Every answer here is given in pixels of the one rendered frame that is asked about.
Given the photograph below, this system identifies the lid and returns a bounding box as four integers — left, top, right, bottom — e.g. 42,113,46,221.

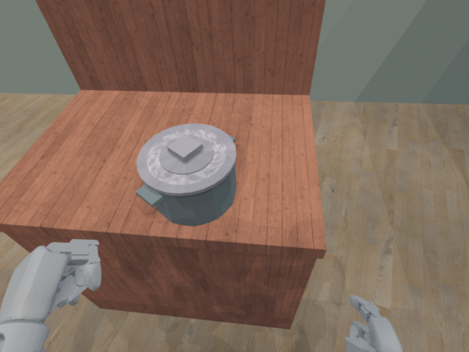
136,123,237,196

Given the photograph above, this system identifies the pot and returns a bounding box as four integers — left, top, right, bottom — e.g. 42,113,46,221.
136,136,237,226

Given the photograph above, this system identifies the knob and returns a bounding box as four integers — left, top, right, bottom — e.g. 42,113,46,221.
167,134,203,162

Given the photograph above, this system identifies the table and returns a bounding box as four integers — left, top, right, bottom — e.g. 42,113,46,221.
0,0,327,329

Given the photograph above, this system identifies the robot left hand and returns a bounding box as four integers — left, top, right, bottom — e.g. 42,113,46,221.
0,239,101,323

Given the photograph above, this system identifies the left robot forearm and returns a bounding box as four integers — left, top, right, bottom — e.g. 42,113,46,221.
0,320,50,352

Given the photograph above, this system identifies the robot right hand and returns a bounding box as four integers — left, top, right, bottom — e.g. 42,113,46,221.
345,295,403,352

